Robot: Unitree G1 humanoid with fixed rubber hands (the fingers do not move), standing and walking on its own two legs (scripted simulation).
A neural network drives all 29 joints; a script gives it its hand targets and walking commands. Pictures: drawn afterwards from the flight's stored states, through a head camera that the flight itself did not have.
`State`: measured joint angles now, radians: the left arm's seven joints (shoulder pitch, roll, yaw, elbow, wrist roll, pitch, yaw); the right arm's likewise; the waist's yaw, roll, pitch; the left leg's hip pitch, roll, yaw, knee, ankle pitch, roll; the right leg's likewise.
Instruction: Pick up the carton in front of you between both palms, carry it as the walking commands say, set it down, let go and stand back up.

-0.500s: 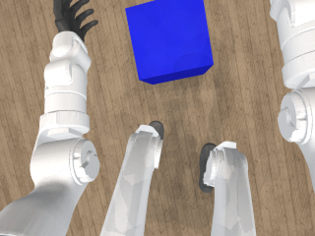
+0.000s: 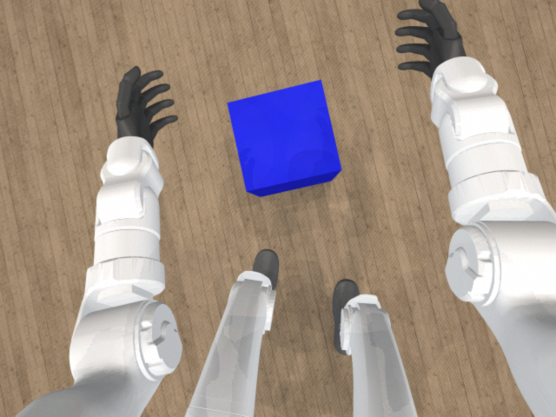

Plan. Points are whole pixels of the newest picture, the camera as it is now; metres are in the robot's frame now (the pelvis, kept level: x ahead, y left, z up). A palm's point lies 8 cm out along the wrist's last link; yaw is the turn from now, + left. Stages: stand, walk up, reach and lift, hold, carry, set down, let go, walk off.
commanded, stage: let go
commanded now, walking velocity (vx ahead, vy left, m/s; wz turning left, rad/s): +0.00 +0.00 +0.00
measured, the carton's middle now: (286, 147) +0.51 +0.11 -0.53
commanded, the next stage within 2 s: stand in 1.32 s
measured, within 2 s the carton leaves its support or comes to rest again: neither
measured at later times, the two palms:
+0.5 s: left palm (51, 265) +0.27 +0.27 +0.02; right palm (526, 215) +0.38 -0.15 +0.00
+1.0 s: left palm (73, 309) +0.25 +0.22 +0.06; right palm out of the picture +0.26 -0.25 +0.06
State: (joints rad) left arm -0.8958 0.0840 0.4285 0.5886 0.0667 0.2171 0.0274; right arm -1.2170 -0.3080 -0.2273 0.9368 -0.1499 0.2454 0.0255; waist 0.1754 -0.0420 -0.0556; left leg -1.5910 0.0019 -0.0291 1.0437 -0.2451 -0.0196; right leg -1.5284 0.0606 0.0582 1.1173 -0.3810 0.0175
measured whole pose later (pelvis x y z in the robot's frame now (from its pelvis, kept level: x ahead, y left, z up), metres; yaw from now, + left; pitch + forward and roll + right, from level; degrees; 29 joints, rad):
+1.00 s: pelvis +0.10 -0.02 +0.12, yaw +2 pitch +0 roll +1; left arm 0.23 0.21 0.04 0.44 0.01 0.08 -0.07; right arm 0.24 -0.21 -0.04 0.44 0.00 0.07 0.05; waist 0.00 -0.03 0.04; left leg -0.19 0.00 -0.05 0.41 -0.22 -0.03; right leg -0.11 0.03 0.05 0.44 -0.32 -0.03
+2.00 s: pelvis +0.10 +0.02 +0.12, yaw +0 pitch -1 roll +0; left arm 0.19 0.36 0.02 0.79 0.03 0.00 0.03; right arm 0.16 -0.32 -0.03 0.85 -0.03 0.00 -0.02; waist -0.01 -0.05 0.02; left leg -0.21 -0.03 -0.01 0.50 -0.28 0.03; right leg -0.10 0.00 0.08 0.45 -0.34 0.03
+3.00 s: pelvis +0.08 +0.02 +0.13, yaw +1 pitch -2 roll +0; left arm 0.17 0.39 0.00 0.99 0.02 -0.01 0.02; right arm 0.11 -0.37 -0.01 1.04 -0.01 -0.01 -0.01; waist 0.00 -0.03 0.03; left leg -0.17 -0.02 -0.03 0.39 -0.19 0.01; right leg -0.05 0.00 0.06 0.35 -0.25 0.02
